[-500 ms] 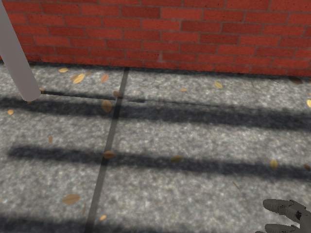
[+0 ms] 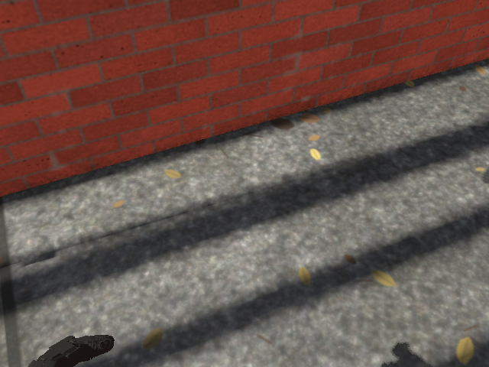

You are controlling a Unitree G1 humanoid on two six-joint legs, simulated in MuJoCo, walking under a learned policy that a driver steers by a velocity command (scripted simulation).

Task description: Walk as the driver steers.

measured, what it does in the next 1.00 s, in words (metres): walks ahead: right foot, then left foot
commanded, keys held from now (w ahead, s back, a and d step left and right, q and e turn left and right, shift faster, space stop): w+e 0.02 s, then w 0.06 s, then w+q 0.04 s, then no key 0.88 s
